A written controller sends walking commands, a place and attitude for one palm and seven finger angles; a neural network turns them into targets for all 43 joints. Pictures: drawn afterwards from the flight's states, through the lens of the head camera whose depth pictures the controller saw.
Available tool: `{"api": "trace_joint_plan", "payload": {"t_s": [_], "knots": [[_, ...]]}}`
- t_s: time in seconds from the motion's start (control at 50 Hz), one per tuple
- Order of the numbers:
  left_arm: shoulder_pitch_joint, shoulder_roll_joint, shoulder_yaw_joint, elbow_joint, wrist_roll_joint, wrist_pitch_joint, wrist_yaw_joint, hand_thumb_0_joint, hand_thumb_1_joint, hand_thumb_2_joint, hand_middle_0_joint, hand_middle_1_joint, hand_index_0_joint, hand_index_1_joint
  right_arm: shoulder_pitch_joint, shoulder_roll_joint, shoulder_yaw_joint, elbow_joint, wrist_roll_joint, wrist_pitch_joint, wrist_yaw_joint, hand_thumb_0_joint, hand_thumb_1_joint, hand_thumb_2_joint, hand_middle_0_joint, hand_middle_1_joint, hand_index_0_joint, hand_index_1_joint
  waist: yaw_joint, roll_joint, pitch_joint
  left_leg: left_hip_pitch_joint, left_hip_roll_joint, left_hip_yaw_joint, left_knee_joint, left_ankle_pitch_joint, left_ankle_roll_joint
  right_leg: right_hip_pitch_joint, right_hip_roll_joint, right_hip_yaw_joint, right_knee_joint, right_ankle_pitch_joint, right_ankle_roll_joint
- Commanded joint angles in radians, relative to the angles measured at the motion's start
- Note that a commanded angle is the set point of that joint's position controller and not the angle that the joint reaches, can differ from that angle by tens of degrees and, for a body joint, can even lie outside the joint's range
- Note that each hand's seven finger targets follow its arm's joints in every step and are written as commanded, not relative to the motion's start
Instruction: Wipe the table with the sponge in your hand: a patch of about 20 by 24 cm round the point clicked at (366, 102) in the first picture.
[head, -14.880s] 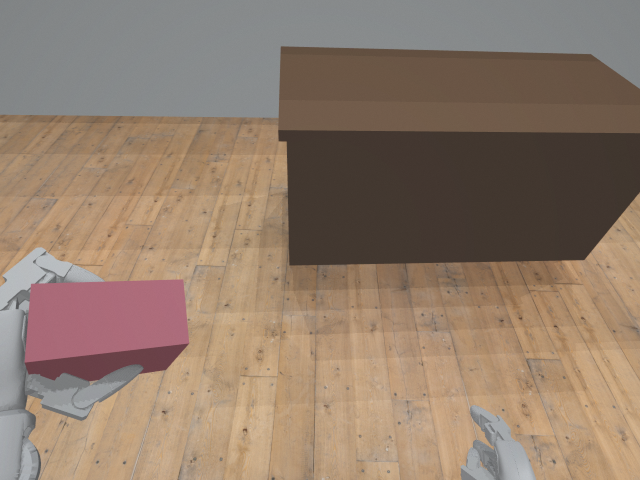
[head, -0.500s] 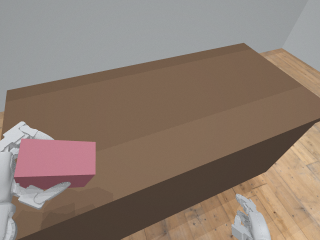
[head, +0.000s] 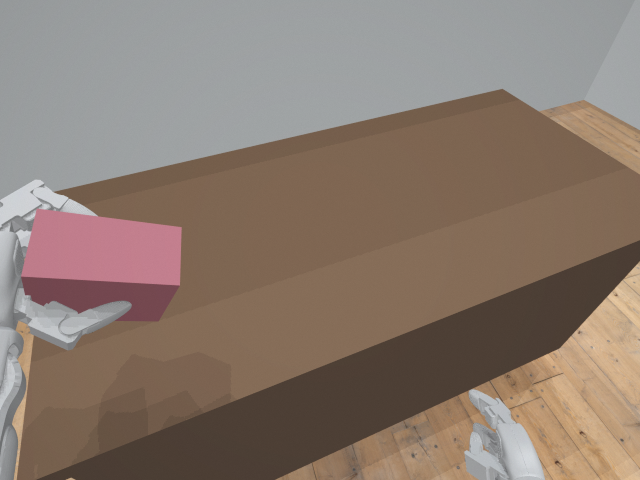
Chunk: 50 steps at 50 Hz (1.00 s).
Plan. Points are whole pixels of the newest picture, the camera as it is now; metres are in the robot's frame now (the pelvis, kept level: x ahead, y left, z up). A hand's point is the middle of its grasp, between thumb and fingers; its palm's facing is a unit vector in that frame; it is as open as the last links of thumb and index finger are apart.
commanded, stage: turn the palm down, sponge in hand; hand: left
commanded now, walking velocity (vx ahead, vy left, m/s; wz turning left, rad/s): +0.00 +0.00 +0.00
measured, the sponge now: (128, 274) +0.26 +0.23 +0.17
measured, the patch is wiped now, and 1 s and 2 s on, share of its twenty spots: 0.00 0.00 0.00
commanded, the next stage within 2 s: none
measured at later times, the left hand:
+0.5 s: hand (135, 333) +0.22 +0.21 +0.13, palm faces +0.19 -0.58 -0.79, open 10.5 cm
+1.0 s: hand (165, 315) +0.25 +0.20 +0.12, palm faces +0.16 -0.35 -0.92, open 10.5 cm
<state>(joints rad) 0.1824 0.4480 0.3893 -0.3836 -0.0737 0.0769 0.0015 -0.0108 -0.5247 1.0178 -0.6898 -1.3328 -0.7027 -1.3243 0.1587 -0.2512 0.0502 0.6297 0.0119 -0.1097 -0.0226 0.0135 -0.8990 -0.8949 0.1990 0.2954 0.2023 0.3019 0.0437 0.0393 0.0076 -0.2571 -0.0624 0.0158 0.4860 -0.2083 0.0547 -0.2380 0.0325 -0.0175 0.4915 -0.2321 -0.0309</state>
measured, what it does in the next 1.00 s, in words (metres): shifts its weight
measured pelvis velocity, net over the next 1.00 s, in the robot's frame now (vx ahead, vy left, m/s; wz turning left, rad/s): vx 0.02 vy -0.06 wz -0.05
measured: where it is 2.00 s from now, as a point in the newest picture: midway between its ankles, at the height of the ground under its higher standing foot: outside the picture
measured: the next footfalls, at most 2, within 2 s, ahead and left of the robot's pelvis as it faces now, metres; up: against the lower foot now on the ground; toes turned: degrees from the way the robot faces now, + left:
none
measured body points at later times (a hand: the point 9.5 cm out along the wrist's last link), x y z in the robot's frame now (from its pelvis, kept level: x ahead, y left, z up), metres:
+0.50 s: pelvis -0.01 -0.05 -0.01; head -0.02 -0.10 +0.44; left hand +0.21 +0.24 +0.17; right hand +0.21 -0.26 -0.09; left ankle +0.03 +0.07 -0.74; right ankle +0.02 -0.10 -0.74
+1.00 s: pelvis +0.02 -0.06 -0.01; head +0.01 -0.10 +0.44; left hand +0.23 +0.21 +0.17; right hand +0.23 -0.31 -0.09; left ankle +0.03 +0.08 -0.74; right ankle +0.02 -0.10 -0.74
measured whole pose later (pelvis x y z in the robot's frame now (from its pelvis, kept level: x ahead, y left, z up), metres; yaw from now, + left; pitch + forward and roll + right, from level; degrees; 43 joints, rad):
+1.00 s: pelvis +0.02 -0.06 -0.01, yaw -3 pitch +0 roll +2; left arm 0.36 0.57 0.16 -0.42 0.50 0.23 0.06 -0.01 -0.53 1.02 -0.70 -1.32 -0.71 -1.31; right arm 0.11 -0.28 0.00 0.59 0.03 0.00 -0.14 0.01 -0.90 -0.90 0.20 0.29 0.20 0.30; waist 0.07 0.06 -0.03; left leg -0.30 -0.01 -0.02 0.59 -0.30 -0.01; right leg -0.31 0.11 0.00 0.62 -0.32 -0.12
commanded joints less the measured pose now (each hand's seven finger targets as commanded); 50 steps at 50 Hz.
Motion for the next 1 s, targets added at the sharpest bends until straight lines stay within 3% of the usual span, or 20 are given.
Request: {"api": "trace_joint_plan", "payload": {"t_s": [0.0,0.04,0.08,0.1,0.12,0.16,0.2,0.24,0.36,0.46,0.5,0.54,0.6,0.62,0.7,0.76,0.88,0.9,0.92,0.98], "knots": [[0.084,0.16,-0.049,-0.256,0.127,0.067,-0.018,0.0,0.1,1.3,-1.2,-1.6,-1.2,-1.6,-0.196,-0.131,-0.037,-0.215,0.033,-0.014,0.011,0.0,-0.9,-0.9,0.2,0.3,0.2,0.3,0.037,-0.024,-0.076,0.073,0.093,-0.07,-0.106,0.056,-0.07,-0.029,0.007,-0.061,-0.026,0.058,-0.007],[0.076,0.194,-0.013,-0.301,0.204,0.031,0.031,0.0,0.1,1.3,-1.2,-1.6,-1.2,-1.6,-0.201,-0.121,-0.041,-0.232,0.0,0.005,0.006,0.0,-0.9,-0.9,0.2,0.3,0.2,0.3,0.032,-0.045,-0.081,0.052,0.091,-0.073,-0.1,0.028,-0.067,-0.035,0.009,-0.057,-0.008,0.016,-0.007],[0.011,0.226,0.043,-0.363,0.226,-0.038,0.1,0.0,0.1,1.3,-1.2,-1.6,-1.2,-1.6,-0.214,-0.105,-0.042,-0.229,-0.016,0.01,-0.006,0.0,-0.9,-0.9,0.2,0.3,0.2,0.3,0.021,-0.048,-0.115,0.041,0.085,-0.084,-0.081,-0.052,-0.06,-0.072,0.012,-0.049,0.013,-0.047,0.0],[-0.059,0.332,0.135,-0.433,0.234,-0.072,0.141,0.0,0.1,1.3,-1.2,-1.6,-1.2,-1.6,-0.211,-0.107,-0.041,-0.223,-0.014,0.008,-0.014,0.0,-0.9,-0.9,0.2,0.3,0.2,0.3,0.026,0.001,-0.13,0.033,0.084,-0.09,-0.084,-0.115,-0.054,-0.077,0.02,-0.032,0.021,-0.081,-0.004],[-0.1,0.254,0.086,-0.427,0.247,-0.099,0.169,0.0,0.1,1.3,-1.2,-1.6,-1.2,-1.6,-0.229,-0.075,-0.034,-0.226,-0.025,-0.003,-0.015,0.0,-0.9,-0.9,0.2,0.3,0.2,0.3,0.031,0.044,-0.176,0.047,0.076,-0.093,-0.073,-0.116,-0.057,-0.077,0.018,-0.03,0.032,-0.088,-0.007],[-0.083,0.233,0.076,-0.362,0.259,-0.128,0.213,0.0,0.1,1.3,-1.2,-1.6,-1.2,-1.6,-0.21,-0.075,-0.037,-0.186,-0.03,-0.009,-0.024,0.0,-0.9,-0.9,0.2,0.3,0.2,0.3,0.014,0.094,-0.161,0.041,0.075,-0.091,-0.055,-0.165,-0.054,-0.112,0.012,-0.02,0.027,-0.113,-0.003],[-0.148,0.289,0.076,-0.337,0.292,-0.107,0.223,0.0,0.1,1.3,-1.2,-1.6,-1.2,-1.6,-0.197,-0.083,-0.032,-0.171,-0.028,-0.003,-0.033,0.0,-0.9,-0.9,0.2,0.3,0.2,0.3,0.002,0.195,-0.141,0.032,0.063,-0.082,-0.046,-0.208,-0.048,-0.125,0.004,0.005,0.01,-0.132,-0.009],[-0.16,0.237,-0.01,-0.206,0.301,-0.036,0.191,0.0,0.1,1.3,-1.2,-1.6,-1.2,-1.6,-0.202,-0.089,-0.03,-0.156,-0.021,0.008,-0.048,0.0,-0.9,-0.9,0.2,0.3,0.2,0.3,-0.02,0.172,-0.102,0.012,0.055,-0.07,-0.041,-0.239,-0.04,-0.124,-0.011,0.011,-0.021,-0.152,-0.003],[-0.152,0.267,-0.119,-0.104,0.324,0.167,0.001,0.0,0.1,1.3,-1.2,-1.6,-1.2,-1.6,-0.237,-0.11,-0.018,-0.198,0.022,0.041,-0.11,0.0,-0.9,-0.9,0.2,0.3,0.2,0.3,0.0,-0.011,-0.048,0.015,0.033,-0.014,-0.019,-0.159,-0.016,-0.063,-0.032,0.079,-0.139,-0.264,0.014],[-0.134,0.345,0.008,-0.133,0.353,0.054,-0.007,0.0,0.1,1.3,-1.2,-1.6,-1.2,-1.6,-0.237,-0.099,-0.032,-0.201,0.006,0.02,-0.119,0.0,-0.9,-0.9,0.2,0.3,0.2,0.3,0.04,-0.129,-0.096,0.013,0.04,-0.022,0.035,-0.046,-0.017,-0.038,-0.045,0.142,-0.149,-0.258,0.022],[-0.081,0.443,0.123,-0.202,0.368,-0.003,0.032,0.0,0.1,1.3,-1.2,-1.6,-1.2,-1.6,-0.229,-0.098,-0.045,-0.201,-0.003,0.011,-0.113,0.0,-0.9,-0.9,0.2,0.3,0.2,0.3,0.078,-0.03,-0.158,0.018,0.034,-0.021,0.069,0.015,-0.026,0.007,-0.058,0.211,-0.132,-0.184,0.009],[-0.032,0.4,0.115,-0.218,0.394,-0.025,0.078,0.0,0.1,1.3,-1.2,-1.6,-1.2,-1.6,-0.208,-0.084,-0.051,-0.196,-0.01,0.011,-0.101,0.0,-0.9,-0.9,0.2,0.3,0.2,0.3,0.077,0.062,-0.187,0.026,0.036,-0.02,0.092,0.067,-0.034,0.019,-0.075,0.233,-0.097,-0.069,0.0],[0.053,0.41,0.128,-0.19,0.43,0.019,0.128,0.0,0.1,1.3,-1.2,-1.6,-1.2,-1.6,-0.179,-0.107,-0.063,-0.187,-0.008,0.034,-0.091,0.0,-0.9,-0.9,0.2,0.3,0.2,0.3,0.07,0.092,-0.185,-0.006,0.031,-0.03,0.119,0.094,-0.04,0.037,-0.095,0.298,-0.077,0.066,0.0],[0.052,0.349,0.066,-0.175,0.431,0.048,0.128,0.0,0.1,1.3,-1.2,-1.6,-1.2,-1.6,-0.182,-0.105,-0.061,-0.198,-0.003,0.044,-0.091,0.0,-0.9,-0.9,0.2,0.3,0.2,0.3,0.054,0.051,-0.17,-0.025,0.036,-0.031,0.119,0.086,-0.037,0.037,-0.104,0.293,-0.07,0.095,0.009],[0.037,0.39,0.048,-0.139,0.445,0.137,0.098,0.0,0.1,1.3,-1.2,-1.6,-1.2,-1.6,-0.199,-0.133,-0.066,-0.199,0.02,0.066,-0.112,0.0,-0.9,-0.9,0.2,0.3,0.2,0.3,0.032,-0.048,-0.142,-0.057,0.037,-0.039,0.134,0.07,-0.028,0.049,-0.116,0.324,-0.056,0.209,0.035],[0.03,0.361,-0.013,-0.174,0.47,0.144,0.055,0.0,0.1,1.3,-1.2,-1.6,-1.2,-1.6,-0.194,-0.134,-0.069,-0.212,0.026,0.066,-0.124,0.0,-0.9,-0.9,0.2,0.3,0.2,0.3,0.021,-0.095,-0.192,-0.049,0.031,-0.042,0.125,0.093,-0.013,0.07,-0.104,0.276,-0.02,0.315,0.053],[0.042,0.394,-0.008,-0.254,0.576,0.1,0.086,0.0,0.1,1.3,-1.2,-1.6,-1.2,-1.6,-0.201,-0.119,-0.072,-0.216,0.017,0.047,-0.127,0.0,-0.9,-0.9,0.2,0.3,0.2,0.3,0.046,-0.012,-0.255,0.018,0.024,-0.048,0.121,0.169,-0.004,0.04,-0.077,0.234,0.003,0.332,0.028],[0.04,0.439,0.038,-0.256,0.594,0.109,0.107,0.0,0.1,1.3,-1.2,-1.6,-1.2,-1.6,-0.215,-0.118,-0.068,-0.215,0.017,0.046,-0.124,0.0,-0.9,-0.9,0.2,0.3,0.2,0.3,0.06,-0.003,-0.241,0.015,0.019,-0.048,0.127,0.17,-0.006,0.041,-0.073,0.257,0.0,0.325,0.016],[0.043,0.369,-0.015,-0.238,0.606,0.124,0.114,0.0,0.1,1.3,-1.2,-1.6,-1.2,-1.6,-0.213,-0.108,-0.068,-0.217,0.015,0.052,-0.117,0.0,-0.9,-0.9,0.2,0.3,0.2,0.3,0.053,0.013,-0.253,0.014,0.021,-0.041,0.116,0.18,-0.006,0.051,-0.068,0.22,0.007,0.333,0.015],[0.029,0.392,0.001,-0.193,0.637,0.195,0.144,0.0,0.1,1.3,-1.2,-1.6,-1.2,-1.6,-0.227,-0.114,-0.065,-0.211,0.019,0.073,-0.111,0.0,-0.9,-0.9,0.2,0.3,0.2,0.3,0.069,0.041,-0.225,0.0,0.028,-0.046,0.087,0.168,-0.018,0.03,-0.056,0.201,-0.001,0.243,0.001]]}}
